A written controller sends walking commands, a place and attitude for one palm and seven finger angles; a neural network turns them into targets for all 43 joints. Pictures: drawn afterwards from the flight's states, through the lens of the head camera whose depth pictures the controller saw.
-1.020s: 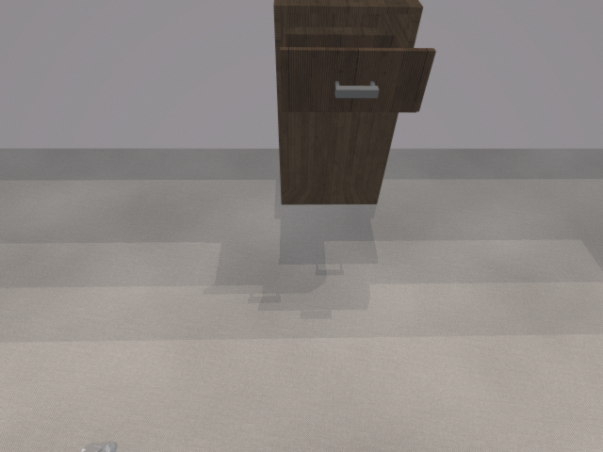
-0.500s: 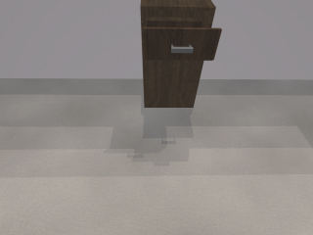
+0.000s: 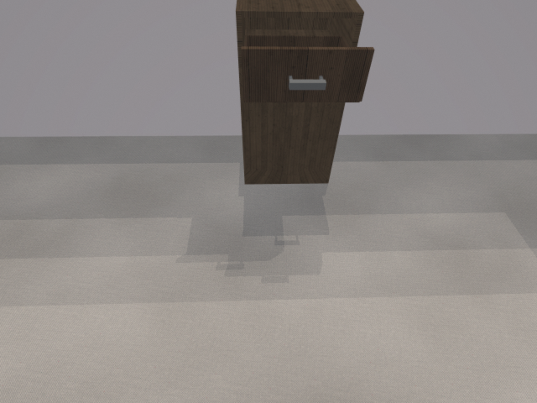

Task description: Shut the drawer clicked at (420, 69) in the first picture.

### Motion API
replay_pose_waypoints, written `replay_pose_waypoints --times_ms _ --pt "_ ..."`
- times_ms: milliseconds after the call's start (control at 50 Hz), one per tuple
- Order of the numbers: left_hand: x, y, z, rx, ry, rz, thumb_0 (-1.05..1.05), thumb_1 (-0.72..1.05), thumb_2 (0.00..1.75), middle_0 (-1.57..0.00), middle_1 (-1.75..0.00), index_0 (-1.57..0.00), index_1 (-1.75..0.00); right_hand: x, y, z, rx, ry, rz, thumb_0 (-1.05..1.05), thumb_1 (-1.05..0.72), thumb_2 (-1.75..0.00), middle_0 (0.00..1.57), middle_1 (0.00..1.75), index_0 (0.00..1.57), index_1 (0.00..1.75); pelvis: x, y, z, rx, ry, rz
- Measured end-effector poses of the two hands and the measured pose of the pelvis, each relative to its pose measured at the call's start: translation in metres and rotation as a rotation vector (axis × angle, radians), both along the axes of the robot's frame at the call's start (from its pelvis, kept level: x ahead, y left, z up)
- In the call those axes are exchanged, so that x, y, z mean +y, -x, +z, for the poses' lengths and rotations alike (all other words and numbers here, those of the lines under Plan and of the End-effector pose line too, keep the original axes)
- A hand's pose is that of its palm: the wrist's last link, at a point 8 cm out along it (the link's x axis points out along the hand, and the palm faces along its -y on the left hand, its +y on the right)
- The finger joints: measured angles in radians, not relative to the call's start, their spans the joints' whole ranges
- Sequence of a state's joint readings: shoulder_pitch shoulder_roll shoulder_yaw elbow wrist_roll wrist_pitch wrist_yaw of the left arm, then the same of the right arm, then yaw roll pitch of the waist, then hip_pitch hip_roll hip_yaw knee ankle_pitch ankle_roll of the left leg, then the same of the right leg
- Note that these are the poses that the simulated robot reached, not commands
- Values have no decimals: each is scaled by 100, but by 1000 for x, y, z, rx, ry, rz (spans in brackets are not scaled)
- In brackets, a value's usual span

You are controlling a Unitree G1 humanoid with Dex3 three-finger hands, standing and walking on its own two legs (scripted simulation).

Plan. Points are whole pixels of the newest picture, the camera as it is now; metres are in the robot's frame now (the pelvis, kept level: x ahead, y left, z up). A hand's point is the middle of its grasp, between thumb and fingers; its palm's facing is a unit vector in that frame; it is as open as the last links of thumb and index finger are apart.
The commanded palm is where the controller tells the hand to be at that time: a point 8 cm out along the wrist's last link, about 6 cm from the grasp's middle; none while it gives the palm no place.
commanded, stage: look at it before walking up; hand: left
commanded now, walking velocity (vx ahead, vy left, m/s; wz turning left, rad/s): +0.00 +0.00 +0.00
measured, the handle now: (306, 81) +1.05 -0.06 -0.03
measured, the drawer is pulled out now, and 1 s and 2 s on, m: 0.27 0.27 0.27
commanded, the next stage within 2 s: walk to a spot facing it in 0.42 s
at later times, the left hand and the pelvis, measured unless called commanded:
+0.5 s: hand out of the picture +0.07 +0.25 -0.16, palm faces -0.02 -0.94 -0.33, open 7.4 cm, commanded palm none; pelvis +0.01 +0.00 +0.00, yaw +0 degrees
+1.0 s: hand out of the picture +0.05 +0.17 -0.17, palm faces -0.11 -0.97 -0.23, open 7.4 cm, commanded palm none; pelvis +0.01 -0.02 -0.01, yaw -11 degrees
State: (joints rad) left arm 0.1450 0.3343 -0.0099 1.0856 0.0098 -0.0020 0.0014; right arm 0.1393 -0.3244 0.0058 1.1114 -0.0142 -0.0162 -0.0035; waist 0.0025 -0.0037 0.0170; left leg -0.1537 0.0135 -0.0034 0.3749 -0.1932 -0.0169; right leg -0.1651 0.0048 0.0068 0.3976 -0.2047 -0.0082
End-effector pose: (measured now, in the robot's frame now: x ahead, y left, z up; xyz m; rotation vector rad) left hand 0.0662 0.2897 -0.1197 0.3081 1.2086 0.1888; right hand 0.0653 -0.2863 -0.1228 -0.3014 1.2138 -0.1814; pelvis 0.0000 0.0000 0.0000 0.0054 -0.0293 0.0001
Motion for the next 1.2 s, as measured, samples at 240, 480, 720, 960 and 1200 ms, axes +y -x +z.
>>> replay_pose_waypoints --times_ms 240,480,720,960,1200 --pt "0 1 -2 12 4 3 1 91 90 -20 -30 -20 -30 0 -5 2 1 4 3 1 -91 -90 20 30 21 30 0 -3 0 6 1 -1" --pt "2 0 -2 24 3 8 1 91 90 -20 -30 -20 -30 -1 -12 4 -2 11 3 1 -91 -90 20 30 21 30 1 -8 1 4 1 -3" --pt "-6 -3 -9 54 6 -19 1 91 90 -20 -30 -20 -30 6 -10 -2 -49 -3 -56 1 -91 -90 20 30 21 30 1 -5 -4 13 -7 -72" --pt "-65 11 -24 68 80 -62 1 91 90 -20 -30 -20 -30 10 41 -36 20 -113 -189 1 -91 -90 20 30 21 30 -21 -7 -19 4 -7 -178" --pt "-68 10 -13 221 123 -103 1 91 90 -21 -30 -20 -30 12 -7 -1 -104 -89 -281 1 -91 -90 20 30 20 30 -11 -51 1 47 -10 -300"
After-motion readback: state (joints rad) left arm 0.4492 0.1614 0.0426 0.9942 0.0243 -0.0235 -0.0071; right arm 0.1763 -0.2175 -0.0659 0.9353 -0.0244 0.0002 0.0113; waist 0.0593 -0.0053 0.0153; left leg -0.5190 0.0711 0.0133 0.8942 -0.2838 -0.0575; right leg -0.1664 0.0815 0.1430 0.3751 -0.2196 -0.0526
